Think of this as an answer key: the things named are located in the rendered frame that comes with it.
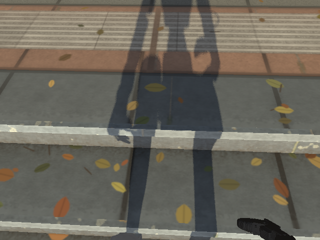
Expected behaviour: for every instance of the stairs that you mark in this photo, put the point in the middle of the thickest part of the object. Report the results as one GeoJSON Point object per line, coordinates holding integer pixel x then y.
{"type": "Point", "coordinates": [155, 187]}

